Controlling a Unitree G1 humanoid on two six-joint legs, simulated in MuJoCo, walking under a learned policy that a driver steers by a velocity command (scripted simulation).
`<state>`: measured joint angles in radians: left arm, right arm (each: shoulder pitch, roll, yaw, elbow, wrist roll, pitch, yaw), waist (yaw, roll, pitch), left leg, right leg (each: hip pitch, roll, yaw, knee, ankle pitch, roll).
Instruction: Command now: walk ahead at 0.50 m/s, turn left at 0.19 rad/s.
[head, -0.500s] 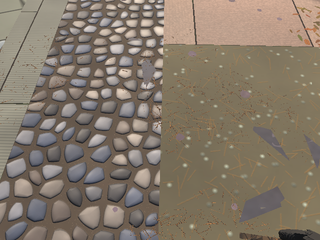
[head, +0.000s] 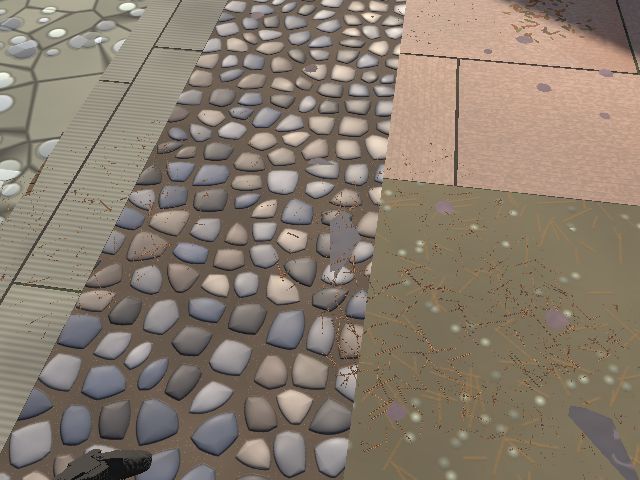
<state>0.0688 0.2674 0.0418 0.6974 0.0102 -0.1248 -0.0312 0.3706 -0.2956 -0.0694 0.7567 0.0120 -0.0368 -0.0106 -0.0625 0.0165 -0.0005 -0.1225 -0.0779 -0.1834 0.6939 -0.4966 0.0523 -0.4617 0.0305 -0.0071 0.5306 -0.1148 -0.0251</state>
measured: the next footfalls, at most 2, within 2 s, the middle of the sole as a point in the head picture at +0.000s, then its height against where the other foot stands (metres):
left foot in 0.48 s outside the picture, level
right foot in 1.04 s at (362, 374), level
